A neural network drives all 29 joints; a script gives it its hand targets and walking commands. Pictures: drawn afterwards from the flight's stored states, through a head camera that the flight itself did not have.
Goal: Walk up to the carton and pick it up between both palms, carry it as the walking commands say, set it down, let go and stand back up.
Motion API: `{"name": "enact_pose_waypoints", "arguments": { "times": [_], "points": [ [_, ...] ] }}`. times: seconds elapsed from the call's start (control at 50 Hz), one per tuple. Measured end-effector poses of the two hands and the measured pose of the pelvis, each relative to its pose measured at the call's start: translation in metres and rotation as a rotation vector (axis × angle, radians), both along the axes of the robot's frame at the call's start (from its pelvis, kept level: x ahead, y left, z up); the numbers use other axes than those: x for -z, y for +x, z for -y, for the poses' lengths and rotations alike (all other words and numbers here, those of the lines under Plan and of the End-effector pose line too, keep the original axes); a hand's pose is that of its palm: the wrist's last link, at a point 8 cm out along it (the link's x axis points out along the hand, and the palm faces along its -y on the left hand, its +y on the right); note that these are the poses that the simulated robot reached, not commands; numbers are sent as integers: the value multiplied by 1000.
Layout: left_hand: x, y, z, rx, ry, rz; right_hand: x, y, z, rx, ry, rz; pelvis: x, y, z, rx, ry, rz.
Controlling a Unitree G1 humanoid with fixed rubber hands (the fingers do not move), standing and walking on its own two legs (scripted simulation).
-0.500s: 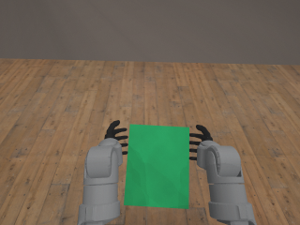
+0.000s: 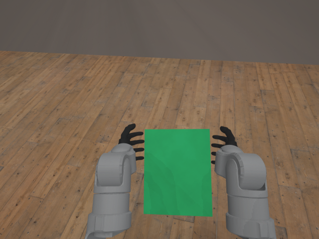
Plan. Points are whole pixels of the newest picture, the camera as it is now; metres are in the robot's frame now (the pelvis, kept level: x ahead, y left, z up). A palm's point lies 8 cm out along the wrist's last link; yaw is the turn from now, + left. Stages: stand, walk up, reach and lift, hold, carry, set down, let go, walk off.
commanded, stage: carry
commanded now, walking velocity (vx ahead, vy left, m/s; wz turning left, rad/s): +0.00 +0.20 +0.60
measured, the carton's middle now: (177, 166) +0.34 -0.03 -0.04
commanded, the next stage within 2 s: none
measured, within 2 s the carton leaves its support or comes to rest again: neither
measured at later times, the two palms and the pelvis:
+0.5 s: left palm out of the picture +0.21 +0.39 +0.08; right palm (100, 193) +0.25 +0.16 +0.03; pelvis -0.08 +0.19 -0.03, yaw +17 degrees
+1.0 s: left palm out of the picture -0.01 +0.62 +0.05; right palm out of the picture +0.13 +0.43 +0.07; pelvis -0.17 +0.35 -0.02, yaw +34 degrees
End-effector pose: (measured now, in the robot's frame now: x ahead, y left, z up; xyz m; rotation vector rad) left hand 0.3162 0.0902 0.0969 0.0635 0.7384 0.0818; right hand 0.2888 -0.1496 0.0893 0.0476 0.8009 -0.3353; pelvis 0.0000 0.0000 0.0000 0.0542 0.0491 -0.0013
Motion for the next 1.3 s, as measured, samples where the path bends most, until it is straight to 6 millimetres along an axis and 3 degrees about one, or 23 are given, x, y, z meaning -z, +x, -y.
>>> {"name": "enact_pose_waypoints", "arguments": {
  "times": [0.12,0.2,0.3,0.4,0.48,0.58,0.68,0.76,0.82,0.92,0.98,1.02,1.1,1.16,1.3],
  "points": [
    [9,-19,-88,-108,-7,-1,-8,13,-88,-69,-23,54,13,-11,-59,-84,-9,13],
    [36,-40,-161,-206,-63,-29,10,11,-162,-160,-72,15,29,-17,-101,-119,10,25],
    [53,-79,-230,-398,-62,-117,42,-3,-236,-326,-108,-141,23,-38,-131,-181,-57,11],
    [37,-99,-273,-507,15,-60,65,-20,-283,-412,10,-144,27,-63,-160,-242,-48,-5],
    [23,-107,-293,-490,55,-9,65,-35,-308,-440,92,-103,30,-80,-182,-281,-33,-28],
    [16,-132,-314,-402,37,-17,50,-58,-323,-400,90,-77,20,-96,-206,-351,-51,-6],
    [10,-170,-343,-418,-19,-36,11,-73,-354,-414,9,-40,3,-109,-224,-414,-3,7],
    [6,-201,-380,-471,-10,-31,-15,-82,-400,-422,-5,60,3,-128,-248,-469,4,9],
    [12,-227,-412,-498,-39,-34,-21,-93,-443,-473,-5,94,10,-143,-273,-512,-6,14],
    [35,-281,-483,-602,-74,-52,-4,-127,-526,-604,-57,74,28,-164,-323,-557,-2,30],
    [45,-315,-520,-709,-121,-98,14,-150,-567,-723,-111,-26,20,-170,-341,-576,-40,28],
    [41,-330,-540,-787,-109,-119,26,-160,-588,-790,-133,-108,13,-175,-351,-605,-59,26],
    [13,-338,-581,-915,-18,-70,41,-175,-627,-888,-65,-196,5,-181,-376,-654,-70,12],
    [-9,-327,-607,-894,-19,10,43,-179,-652,-933,-31,-209,0,-180,-397,-694,-77,-3],
    [-36,-301,-657,-825,20,123,23,-159,-698,-959,-35,-153,-3,-153,-447,-790,-76,-23]
  ]
}}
